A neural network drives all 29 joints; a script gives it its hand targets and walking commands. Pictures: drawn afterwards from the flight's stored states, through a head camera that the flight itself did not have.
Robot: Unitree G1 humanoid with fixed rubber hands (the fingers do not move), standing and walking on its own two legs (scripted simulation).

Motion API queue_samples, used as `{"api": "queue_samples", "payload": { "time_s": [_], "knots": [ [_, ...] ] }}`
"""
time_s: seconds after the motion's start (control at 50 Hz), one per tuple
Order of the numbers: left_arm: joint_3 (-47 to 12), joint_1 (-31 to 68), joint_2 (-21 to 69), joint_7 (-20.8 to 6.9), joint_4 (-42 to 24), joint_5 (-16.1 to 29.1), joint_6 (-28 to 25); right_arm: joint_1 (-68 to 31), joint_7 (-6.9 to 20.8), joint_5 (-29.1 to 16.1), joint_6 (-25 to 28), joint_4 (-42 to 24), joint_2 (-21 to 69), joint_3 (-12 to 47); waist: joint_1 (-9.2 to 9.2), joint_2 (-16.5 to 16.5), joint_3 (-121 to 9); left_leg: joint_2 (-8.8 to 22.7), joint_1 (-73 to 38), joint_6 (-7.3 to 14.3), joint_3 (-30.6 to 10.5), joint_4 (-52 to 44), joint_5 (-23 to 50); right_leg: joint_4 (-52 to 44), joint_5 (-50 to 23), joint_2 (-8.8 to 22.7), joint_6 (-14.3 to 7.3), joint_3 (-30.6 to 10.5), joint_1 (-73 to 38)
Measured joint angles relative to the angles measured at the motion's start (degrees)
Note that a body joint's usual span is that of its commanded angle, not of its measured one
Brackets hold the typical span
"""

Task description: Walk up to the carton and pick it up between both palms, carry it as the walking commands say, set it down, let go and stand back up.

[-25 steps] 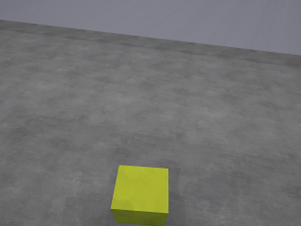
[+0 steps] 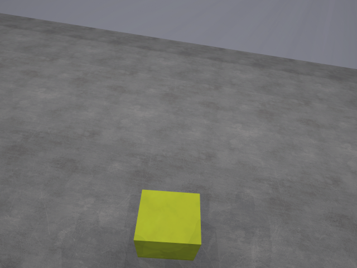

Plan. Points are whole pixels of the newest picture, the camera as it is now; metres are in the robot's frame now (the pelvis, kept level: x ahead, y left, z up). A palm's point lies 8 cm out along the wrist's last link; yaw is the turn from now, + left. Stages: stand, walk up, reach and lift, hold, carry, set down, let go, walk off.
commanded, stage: walk up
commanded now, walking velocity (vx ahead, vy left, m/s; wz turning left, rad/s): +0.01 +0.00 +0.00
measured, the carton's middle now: (168, 225) +0.46 -0.01 -0.64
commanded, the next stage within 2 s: none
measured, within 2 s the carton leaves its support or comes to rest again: neither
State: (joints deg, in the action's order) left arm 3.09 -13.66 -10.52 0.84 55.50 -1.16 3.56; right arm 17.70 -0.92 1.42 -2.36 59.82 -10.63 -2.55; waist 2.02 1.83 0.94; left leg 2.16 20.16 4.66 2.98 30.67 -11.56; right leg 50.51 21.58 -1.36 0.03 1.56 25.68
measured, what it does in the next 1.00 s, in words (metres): steps on the spot: right foot, then left foot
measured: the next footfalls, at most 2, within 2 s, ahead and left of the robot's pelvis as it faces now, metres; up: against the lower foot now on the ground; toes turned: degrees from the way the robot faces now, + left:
right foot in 0.38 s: -0.01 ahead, -0.14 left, +0.00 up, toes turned -6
left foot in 0.76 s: +0.21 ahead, +0.16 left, +0.00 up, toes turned +4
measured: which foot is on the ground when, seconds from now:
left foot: down 0.00-0.36, up 0.38-0.74, down 0.76-1.00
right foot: up 0.00-0.36, down 0.38-0.78, up 0.80-1.00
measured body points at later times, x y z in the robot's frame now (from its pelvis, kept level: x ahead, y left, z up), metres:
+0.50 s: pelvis +0.02 -0.02 +0.01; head -0.01 -0.03 +0.46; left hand -0.04 +0.21 -0.14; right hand +0.01 -0.28 -0.15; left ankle +0.06 +0.10 -0.68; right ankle -0.05 -0.13 -0.74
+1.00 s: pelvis +0.09 +0.03 +0.00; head +0.13 +0.04 +0.45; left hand +0.10 +0.28 -0.16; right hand +0.17 -0.20 -0.15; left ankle +0.17 +0.15 -0.74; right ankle +0.06 -0.10 -0.69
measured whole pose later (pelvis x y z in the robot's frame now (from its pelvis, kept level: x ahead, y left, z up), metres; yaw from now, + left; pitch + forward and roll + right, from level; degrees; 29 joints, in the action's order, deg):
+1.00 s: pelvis +0.09 +0.03 +0.00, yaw +0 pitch -1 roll -3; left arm 2.4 -15.2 -10.5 1.8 58.5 -0.9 1.7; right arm 8.4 -2.7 1.1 -0.9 56.8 -9.2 -2.4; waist -0.6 2.4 5.0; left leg 5.5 20.1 0.2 2.5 28.7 -7.8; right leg 50.0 31.4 -0.3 1.7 2.9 19.3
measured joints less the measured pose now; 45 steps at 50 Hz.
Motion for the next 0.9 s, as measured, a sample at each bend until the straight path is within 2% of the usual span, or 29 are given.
{"api": "queue_samples", "payload": {
  "time_s": [0.04,0.1,0.14,0.22,0.28,0.32,0.38,0.4,0.44,0.52,0.58,0.64,0.7,0.76,0.8,0.84,0.9],
  "knots": [
    [-0.39,-0.45,-0.01,-0.17,0.37,-0.12,-0.56,0.1,-0.24,-0.38,0.24,-0.07,-0.02,0.25,-0.15,0.88,-1.36,-0.01,-0.64,0.04,-0.62,-3.71,2.04,0.81,-1.13,0.09,-0.42,-0.04,-2.52],
    [-0.54,-2.1,-0.56,0.2,1.83,-0.17,-1.2,-0.21,-0.59,-0.84,1.13,-1.27,0.88,0.88,-0.72,-0.12,-3.33,-0.87,-1.65,0.34,0.27,-7.96,4.14,-4.8,-1.07,1.18,-0.66,-1.03,-8.21],
    [-0.78,-2.94,-0.96,0.48,2.76,-0.04,-1.24,-0.72,-0.69,-0.67,1.8,-2.3,1.75,1.2,-0.41,-0.98,-3.67,-1.34,-1.94,0.45,0.74,-9.24,4.78,-8.81,0.73,1.27,-0.13,-1.15,-11.54],
    [-1.37,-2.38,-0.99,0.85,3.12,0.31,-1.62,-1.32,-0.86,-0.29,2.7,-3.0,2.38,1.79,0.33,-1.54,-2.23,-1.66,-1.49,0.21,0.41,-9.91,5.79,-12.42,5.24,0.18,0.62,-0.22,-13.63],
    [-1.89,-2.25,-0.48,0.07,3.66,0.1,-2.29,-0.48,-0.61,-0.06,2.64,-1.86,1.82,1.34,0.55,-1.62,-1.42,-1.95,-2.5,0.16,0.68,-10.92,6.32,-11.38,6.18,0.52,-0.06,1.6,-12.95],
    [-2.2,-2.94,0.26,-0.04,3.53,0.08,-3.1,0.61,-0.53,-0.04,2.13,-0.48,0.83,0.69,0.19,-1.32,-1.34,-2.24,-3.28,-0.25,1.13,-10.76,6.34,-15.09,4.64,0.98,-0.74,2.62,-13.87],
    [-2.0,-5.02,0.84,-0.08,3.1,-0.31,-4.48,2.26,0.05,-0.33,0.82,1.01,-0.79,-0.64,-1.79,-1.95,-1.65,-3.31,-2.06,-1.9,2.84,-4.7,1.66,-25.02,0.39,2.57,-2.52,2.59,-17.15],
    [-1.83,-5.94,1.29,0.18,3.39,-0.62,-4.64,2.31,0.32,-0.45,0.26,1.64,-1.62,-0.99,-2.67,-1.29,-1.72,-3.11,-0.66,-3.27,2.34,0.08,-1.65,-25.04,-2.78,2.49,-2.42,2.3,-17.42],
    [-1.48,-8.71,1.81,0.63,4.26,-1.04,-4.41,2.23,0.9,-0.4,-0.61,2.19,-2.82,-1.38,-3.64,-0.37,-2.58,-2.79,2.83,-4.46,0.2,10.99,-3.87,-26.11,-4.27,2.31,-1.78,1.97,-19.37],
    [-0.96,-15.11,1.03,0.99,6.57,-1.42,-4.21,1.83,2.08,0.06,-0.39,0.05,-2.94,-1.68,-4.59,-2.66,-5.64,-1.71,8.01,-6.02,-0.81,23.14,-1.91,-32.3,-4.38,4.54,-0.87,0.05,-23.77],
    [-1.26,-17.12,0.67,1.08,7.72,-1.44,-4.86,0.31,2.53,0.26,0.33,-1.4,-2.86,-1.44,-5.35,-3.9,-5.2,0.26,9.58,-6.97,-2.27,23.46,0.7,-35.3,-6.56,6.09,0.07,-1.01,-25.64],
    [-1.8,-17.01,1.0,1.07,7.98,-0.97,-6.31,-0.88,2.76,0.22,1.01,-1.94,-2.99,-1.44,-5.15,-3.32,-3.33,1.51,9.46,-7.46,-3.26,16.67,1.21,-36.74,-5.59,6.77,1.57,1.06,-27.79],
    [-2.57,-16.5,2.09,1.25,7.56,-0.58,-6.7,-2.48,1.94,-0.07,1.15,-2.28,-2.96,-1.2,-5.33,-2.34,-0.92,0.95,7.4,-6.93,-2.08,8.7,-1.01,-33.21,-2.3,7.49,2.94,3.19,-27.74],
    [-2.66,-16.77,3.49,0.82,8.14,0.13,-6.08,-3.75,0.91,-0.43,2.15,-2.69,-2.4,-0.55,-4.74,-0.53,0.25,0.51,2.19,-5.22,-0.75,-1.13,4.97,-25.25,2.88,6.91,3.79,4.51,-25.94],
    [-2.52,-14.39,3.27,0.78,8.35,0.64,-5.12,-5.36,0.39,-0.35,2.63,-2.46,-0.38,-0.23,-5.46,-1.94,1.92,-0.19,3.16,-4.28,-0.15,2.13,2.37,-18.52,3.81,7.89,3.2,3.4,-22.93],
    [-2.26,-12.11,3.32,0.95,7.26,0.94,-4.5,-7.05,-0.03,-0.2,3.04,-3.16,1.39,0.41,-6.55,-2.1,3.43,1.15,2.75,-4.0,1.04,2.9,0.46,-12.56,8.36,6.49,2.6,1.6,-18.39],
    [-1.95,-8.34,2.59,0.84,5.98,0.69,-3.2,-8.88,-1.14,-0.66,3.25,-4.44,3.42,0.88,-4.84,-1.57,5.09,2.78,0.86,-4.29,1.54,0.84,1.21,-6.25,10.93,3.89,1.85,1.26,-12.62]
  ]
}}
